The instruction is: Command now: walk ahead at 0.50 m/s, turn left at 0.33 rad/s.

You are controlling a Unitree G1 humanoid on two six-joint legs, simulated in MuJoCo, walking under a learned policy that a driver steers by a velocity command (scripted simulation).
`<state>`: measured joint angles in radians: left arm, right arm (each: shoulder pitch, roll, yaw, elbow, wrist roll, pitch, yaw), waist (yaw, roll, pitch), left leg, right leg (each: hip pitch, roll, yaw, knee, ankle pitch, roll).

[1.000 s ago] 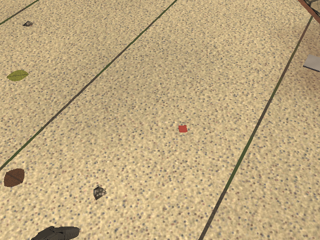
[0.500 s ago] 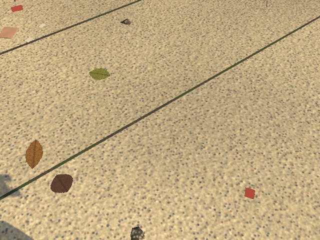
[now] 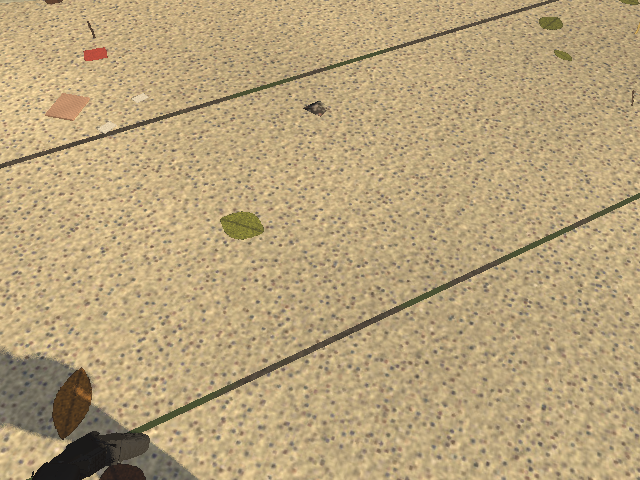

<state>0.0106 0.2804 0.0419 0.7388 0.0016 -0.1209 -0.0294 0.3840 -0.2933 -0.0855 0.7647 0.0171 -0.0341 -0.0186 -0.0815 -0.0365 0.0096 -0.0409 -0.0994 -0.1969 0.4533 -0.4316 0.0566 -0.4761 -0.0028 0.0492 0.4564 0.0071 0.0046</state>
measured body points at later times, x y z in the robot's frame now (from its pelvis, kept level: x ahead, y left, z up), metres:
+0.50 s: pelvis +0.27 +0.02 +0.00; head +0.30 +0.03 +0.45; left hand +0.22 +0.30 -0.13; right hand +0.53 -0.19 -0.06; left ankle +0.40 +0.14 -0.72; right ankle +0.14 -0.13 -0.73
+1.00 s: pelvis +0.53 +0.02 +0.00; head +0.56 +0.01 +0.45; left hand +0.78 +0.22 -0.09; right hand +0.50 -0.26 -0.13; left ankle +0.40 +0.14 -0.73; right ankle +0.67 -0.12 -0.71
